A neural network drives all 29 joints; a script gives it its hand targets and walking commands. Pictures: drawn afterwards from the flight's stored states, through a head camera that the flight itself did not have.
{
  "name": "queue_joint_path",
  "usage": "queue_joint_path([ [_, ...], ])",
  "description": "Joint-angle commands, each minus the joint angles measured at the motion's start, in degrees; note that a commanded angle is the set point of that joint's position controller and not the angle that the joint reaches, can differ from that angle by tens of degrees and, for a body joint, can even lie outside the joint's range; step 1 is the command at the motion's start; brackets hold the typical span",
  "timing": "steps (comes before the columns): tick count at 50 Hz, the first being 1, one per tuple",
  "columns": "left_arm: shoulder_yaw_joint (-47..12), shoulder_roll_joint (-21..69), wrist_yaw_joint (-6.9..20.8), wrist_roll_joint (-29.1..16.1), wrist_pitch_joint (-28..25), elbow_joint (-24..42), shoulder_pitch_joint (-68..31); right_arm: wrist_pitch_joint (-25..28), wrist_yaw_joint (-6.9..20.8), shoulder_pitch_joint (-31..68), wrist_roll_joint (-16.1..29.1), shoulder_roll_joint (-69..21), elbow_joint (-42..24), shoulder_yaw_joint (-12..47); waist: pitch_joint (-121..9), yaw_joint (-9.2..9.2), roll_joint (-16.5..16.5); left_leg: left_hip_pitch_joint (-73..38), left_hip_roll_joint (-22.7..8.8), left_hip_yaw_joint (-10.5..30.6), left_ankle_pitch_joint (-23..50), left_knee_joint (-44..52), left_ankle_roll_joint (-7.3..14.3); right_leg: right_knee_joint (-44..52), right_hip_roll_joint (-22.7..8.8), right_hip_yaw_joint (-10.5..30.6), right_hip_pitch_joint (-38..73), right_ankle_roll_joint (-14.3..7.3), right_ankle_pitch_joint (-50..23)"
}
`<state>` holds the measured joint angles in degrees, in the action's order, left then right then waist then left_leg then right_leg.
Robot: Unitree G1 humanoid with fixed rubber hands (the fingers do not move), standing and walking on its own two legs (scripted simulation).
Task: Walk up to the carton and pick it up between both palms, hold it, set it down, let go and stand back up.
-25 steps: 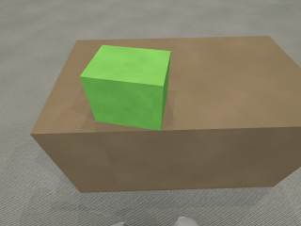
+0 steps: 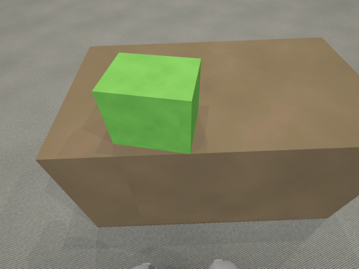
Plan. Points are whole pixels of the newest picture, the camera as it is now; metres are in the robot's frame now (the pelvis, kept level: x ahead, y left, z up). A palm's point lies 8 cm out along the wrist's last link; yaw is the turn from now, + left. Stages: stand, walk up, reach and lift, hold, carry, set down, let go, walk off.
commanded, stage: walk up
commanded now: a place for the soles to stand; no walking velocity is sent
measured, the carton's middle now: (154, 103) +0.59 +0.06 +0.03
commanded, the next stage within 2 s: none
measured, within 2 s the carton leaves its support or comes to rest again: neither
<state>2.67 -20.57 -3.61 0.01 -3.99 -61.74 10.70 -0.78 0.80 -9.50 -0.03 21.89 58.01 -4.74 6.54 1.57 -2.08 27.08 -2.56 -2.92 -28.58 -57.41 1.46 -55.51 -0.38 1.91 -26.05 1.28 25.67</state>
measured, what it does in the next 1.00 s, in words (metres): stands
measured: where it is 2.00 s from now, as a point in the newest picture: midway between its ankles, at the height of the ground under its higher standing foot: outside the picture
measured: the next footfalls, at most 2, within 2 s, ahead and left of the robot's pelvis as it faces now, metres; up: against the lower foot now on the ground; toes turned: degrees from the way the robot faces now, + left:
none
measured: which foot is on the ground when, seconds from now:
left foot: down 0.00-1.00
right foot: down 0.00-1.00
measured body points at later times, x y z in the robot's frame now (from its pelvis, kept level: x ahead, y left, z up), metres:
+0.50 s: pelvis -0.01 +0.02 +0.00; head +0.00 +0.02 +0.45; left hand +0.06 +0.34 -0.12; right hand +0.05 -0.30 -0.13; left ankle +0.04 +0.12 -0.68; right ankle +0.04 -0.14 -0.68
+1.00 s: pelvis +0.03 +0.02 +0.01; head +0.05 +0.02 +0.46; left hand +0.09 +0.34 -0.11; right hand +0.10 -0.30 -0.12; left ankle +0.07 +0.12 -0.68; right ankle +0.03 -0.13 -0.67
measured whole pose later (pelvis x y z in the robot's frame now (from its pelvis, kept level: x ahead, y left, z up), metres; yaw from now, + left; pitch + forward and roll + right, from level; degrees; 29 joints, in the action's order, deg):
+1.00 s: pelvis +0.03 +0.02 +0.01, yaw +0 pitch -1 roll -2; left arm 2.6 -20.5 -2.7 0.0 -4.9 -60.2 13.3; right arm 1.1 0.9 -9.0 0.0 22.2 58.2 -4.8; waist 4.0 1.6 -2.4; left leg 27.1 -2.1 -3.0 -25.7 -54.1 1.9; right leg -55.9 -0.8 1.3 -24.5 0.8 30.6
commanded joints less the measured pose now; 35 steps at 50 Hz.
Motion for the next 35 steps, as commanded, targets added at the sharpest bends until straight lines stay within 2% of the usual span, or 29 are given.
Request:
queue_joint_path([
  [1,5.0,-22.3,-1.0,1.0,-2.3,4.4,1.2,0.9,-1.2,6.9,-1.0,14.2,-6.0,-2.7,-4.7,-2.79,10.2,9.7,-0.2,8.2,-11.3,-3.5,-0.4,26.6,-20.6,37.5,9.8,-18.5,-19.2],
  [3,4.3,-20.6,-1.2,1.4,-1.6,5.3,-2.4,1.4,-0.4,3.1,-0.6,13.6,-4.1,-3.2,-6.5,-0.61,12.4,3.1,-0.7,6.6,-2.9,4.3,0.4,23.3,-15.6,29.3,7.4,-15.2,-18.3],
  [4,3.6,-19.1,-1.0,1.0,-1.4,5.0,-1.3,1.6,-0.5,0.2,-0.4,14.1,-2.7,-3.7,-8.4,-0.12,8.3,-4.0,-0.5,6.5,3.0,8.5,0.7,20.9,-14.6,27.8,4.9,-13.6,-21.9],
  [5,3.2,-18.3,-0.7,0.7,-1.1,5.5,-3.8,1.9,-0.5,-1.9,-0.6,13.7,-2.3,-3.6,-8.6,1.54,7.9,-9.7,-1.2,6.8,9.5,14.5,1.2,17.8,-10.8,21.3,0.3,-11.0,-18.8],
  [6,2.8,-16.8,-0.5,0.8,-0.9,5.4,-4.4,2.5,-0.6,-1.8,-0.8,14.9,-2.0,-3.8,-7.4,2.17,5.4,-13.4,-4.8,12.3,12.0,20.0,2.5,13.2,-7.1,15.4,-4.9,-7.6,-18.7],
  [7,2.4,-14.8,-0.2,0.3,-0.6,5.7,-3.7,2.8,-0.6,-1.8,-1.1,16.0,-2.6,-3.7,-9.5,1.94,-0.4,-15.8,-9.6,22.0,5.1,26.6,6.3,5.7,-1.4,7.4,-7.7,-4.6,-10.2],
  [8,2.3,-14.2,-0.4,-0.1,0.2,5.8,-3.2,2.7,-0.3,-0.6,-1.1,16.4,-2.7,-3.6,-7.4,1.84,-6.2,-13.3,-14.2,26.2,-1.2,31.7,10.0,0.1,1.3,-1.8,-7.1,-3.2,-0.1],
  [9,2.5,-14.0,-0.4,0.3,0.3,5.2,-2.2,2.5,-0.3,0.9,-1.4,16.9,-3.3,-3.5,-5.2,0.99,-6.3,-8.9,-17.8,30.8,-5.9,34.4,13.1,-3.7,0.7,-2.7,-6.5,-3.1,6.8],
  [10,2.7,-14.1,0.0,0.5,0.0,4.5,0.8,2.4,-0.4,4.5,-1.5,17.2,-5.4,-3.5,-5.2,-0.11,-3.5,-6.8,-17.6,28.8,-8.1,32.6,13.6,-2.8,-0.4,-2.9,-4.9,-3.4,6.4],
  [11,3.0,-14.2,0.4,0.7,-0.5,4.1,2.8,2.0,-0.4,5.1,-1.6,16.6,-5.1,-2.8,-5.3,-1.16,-5.3,-0.7,-16.9,26.6,-8.4,30.2,14.1,0.3,-0.6,-1.1,1.1,-4.0,5.8],
  [12,3.1,-14.4,0.5,0.6,-0.9,3.4,4.3,1.8,-0.2,5.9,-1.7,15.2,-5.9,-2.6,-4.6,-2.66,-3.3,2.4,-12.8,20.4,-2.6,27.1,9.9,6.1,0.0,-1.1,4.9,-4.3,2.7],
  [13,3.4,-15.2,0.5,0.7,-1.4,3.2,5.5,1.4,-0.3,8.2,-1.2,13.7,-6.9,-1.8,-5.4,-4.50,0.9,5.6,-8.9,14.8,1.8,20.8,6.3,15.0,-1.8,4.3,8.8,-6.3,-0.2],
  [14,4.6,-18.9,0.3,1.7,-1.7,3.1,6.9,1.0,-0.1,6.6,-1.2,13.8,-6.9,-2.1,-7.5,-3.66,7.8,8.5,-2.5,8.6,1.8,8.9,1.8,23.6,-8.2,19.6,12.3,-8.4,0.6],
  [15,5.3,-22.4,0.3,1.8,-1.9,3.7,7.0,0.5,-0.4,8.0,-1.2,12.6,-7.2,-2.4,-6.8,-4.31,15.3,11.5,2.0,4.6,-5.7,-0.1,-0.4,31.2,-16.2,36.0,10.9,-13.2,3.3],
  [16,5.6,-23.4,-0.1,1.6,-2.1,4.6,4.3,0.5,-0.6,8.2,-1.4,13.3,-6.9,-2.5,-5.6,-4.35,12.5,12.4,1.0,7.1,-10.5,-3.0,-0.2,31.0,-20.2,40.5,9.1,-17.6,0.0],
  [17,5.4,-22.8,-0.5,2.1,-1.9,5.4,1.8,0.5,-0.6,6.8,-2.0,14.6,-6.4,-2.6,-5.2,-2.97,9.1,10.5,-0.6,7.6,-8.3,-3.6,0.4,30.2,-20.8,37.8,7.8,-17.3,1.3],
  [18,5.1,-22.7,-0.8,2.0,-1.7,5.1,-0.7,0.8,-0.3,5.5,-1.5,14.5,-5.2,-3.0,-3.5,-2.19,8.3,7.3,0.1,6.4,-6.7,-0.2,0.6,28.2,-18.1,33.6,4.5,-16.8,1.2],
  [21,3.6,-18.7,-0.2,1.5,-0.6,5.3,-7.7,1.7,0.4,-1.2,-1.0,13.5,-2.6,-3.6,-2.6,2.45,8.6,-9.8,-0.9,7.4,2.3,13.7,2.1,21.5,-10.7,22.5,-8.7,-10.4,0.4],
  [22,3.1,-16.7,0.1,1.4,-0.4,5.9,-6.4,1.8,0.5,-3.8,-1.1,15.2,-1.9,-4.4,-4.2,3.17,2.1,-14.0,-4.5,14.5,-6.4,24.1,3.9,14.6,-5.3,14.1,-12.6,-6.8,3.5],
  [23,2.7,-13.8,0.2,0.7,0.1,5.9,-5.6,2.0,0.5,-2.6,-1.6,16.4,-1.8,-3.6,-3.6,2.69,-7.7,-12.5,-9.7,26.1,-18.3,34.7,7.3,4.2,0.8,3.4,-14.6,-4.0,7.0],
  [24,2.6,-14.7,0.1,0.4,0.3,5.2,-4.8,2.1,0.3,-1.6,-1.8,18.5,-2.5,-4.4,-3.6,2.67,-7.2,-7.7,-16.1,33.2,-24.0,40.0,11.1,-5.9,1.0,-3.1,-11.7,-2.8,6.8],
  [25,3.4,-15.8,0.0,1.0,0.4,5.4,-3.8,2.2,0.1,1.2,-1.8,17.6,-3.3,-3.3,-1.0,1.50,-3.9,-5.5,-18.2,35.0,-19.5,40.7,11.7,-8.8,-0.3,-0.3,-11.0,-2.5,6.6],
  [26,3.4,-15.2,0.2,0.5,0.2,4.7,-0.8,2.4,-0.2,3.1,-2.5,17.9,-4.1,-3.5,-1.5,0.77,-7.7,-8.6,-17.6,32.4,-13.3,38.6,11.8,-7.8,-1.5,-0.8,-12.9,-2.5,7.7],
  [27,4.0,-17.5,0.8,1.6,-0.5,5.0,0.4,2.7,0.2,-3.7,-2.2,19.3,-1.7,-4.9,-5.4,2.75,-6.3,-14.8,-17.2,35.0,-22.3,40.3,11.5,-9.1,0.8,-1.3,-15.6,-3.4,9.2],
  [28,4.1,-17.7,1.0,2.0,-0.6,4.5,2.7,2.8,0.3,-3.9,-2.1,19.9,-2.5,-5.4,-7.2,2.58,-6.6,-19.4,-18.0,32.5,-23.0,38.5,12.0,-8.3,-1.7,-1.2,-16.1,-3.0,9.1],
  [31,3.8,-17.2,1.6,1.9,-1.2,5.0,1.9,2.2,0.4,-1.4,-2.3,19.9,-2.8,-5.0,-3.5,1.91,-5.9,-16.2,-17.3,31.3,-19.3,37.5,12.6,-1.7,-2.5,-1.8,-13.7,-2.7,9.0],
  [33,3.5,-14.6,1.7,1.6,-1.9,2.2,6.1,1.5,0.7,1.0,-2.0,18.2,-4.3,-4.8,-7.4,-0.70,-6.4,-9.1,-15.3,24.0,-18.9,34.2,10.5,8.0,-1.5,-5.2,-0.7,-4.0,1.0],
  [34,3.8,-14.5,1.4,1.9,-2.3,1.8,10.4,1.0,0.6,6.7,-1.8,17.3,-5.6,-4.4,-7.6,-3.93,-1.8,-3.0,-12.4,16.2,-11.6,26.4,7.8,17.6,-1.5,-5.1,8.1,-4.9,-3.6],
  [35,4.5,-16.4,0.9,2.4,-3.0,0.9,13.4,0.6,0.5,8.3,-1.3,11.8,-6.2,-2.7,-7.2,-6.63,7.6,6.9,-6.4,10.2,-5.1,12.5,3.3,27.3,-4.3,7.3,16.0,-6.7,3.6],
])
